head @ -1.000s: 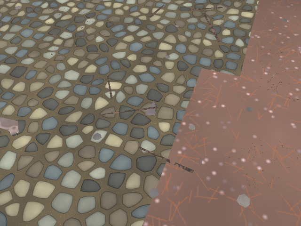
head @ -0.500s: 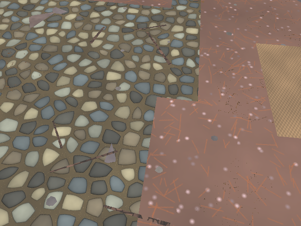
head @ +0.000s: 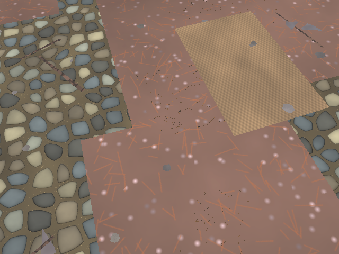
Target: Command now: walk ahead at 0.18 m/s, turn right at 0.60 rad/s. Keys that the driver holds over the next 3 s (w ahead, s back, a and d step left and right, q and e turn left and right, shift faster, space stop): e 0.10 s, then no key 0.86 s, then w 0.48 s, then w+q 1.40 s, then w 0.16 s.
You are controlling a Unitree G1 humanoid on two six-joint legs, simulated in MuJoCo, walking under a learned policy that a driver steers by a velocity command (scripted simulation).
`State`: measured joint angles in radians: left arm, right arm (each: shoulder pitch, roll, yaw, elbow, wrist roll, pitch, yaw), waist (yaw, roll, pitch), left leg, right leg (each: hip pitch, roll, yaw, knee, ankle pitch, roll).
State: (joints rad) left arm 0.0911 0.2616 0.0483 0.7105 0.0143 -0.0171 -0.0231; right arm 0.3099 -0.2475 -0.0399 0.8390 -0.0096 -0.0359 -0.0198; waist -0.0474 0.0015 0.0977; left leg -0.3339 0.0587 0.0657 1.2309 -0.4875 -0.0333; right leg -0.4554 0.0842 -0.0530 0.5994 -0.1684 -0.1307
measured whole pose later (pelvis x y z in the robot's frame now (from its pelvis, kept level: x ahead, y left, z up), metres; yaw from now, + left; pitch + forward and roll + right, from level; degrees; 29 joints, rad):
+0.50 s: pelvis +0.08 +0.03 +0.02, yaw -9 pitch +1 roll -1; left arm 0.27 0.24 0.03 0.81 0.02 0.01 0.02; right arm 0.21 -0.24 -0.03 0.80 -0.01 0.03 -0.04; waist 0.02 0.00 0.00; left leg -0.22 0.00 -0.02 0.47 -0.25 0.02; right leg -0.26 0.15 0.11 0.46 -0.20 -0.08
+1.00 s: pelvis +0.10 +0.05 +0.03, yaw -9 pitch -2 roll -1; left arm 0.23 0.23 0.01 1.08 0.01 0.01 0.04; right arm 0.24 -0.22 0.00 1.00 -0.01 0.00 -0.03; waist 0.00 0.00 0.03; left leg -0.10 -0.05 0.00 0.37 -0.24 0.05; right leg -0.14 0.08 0.10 0.36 -0.18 -0.03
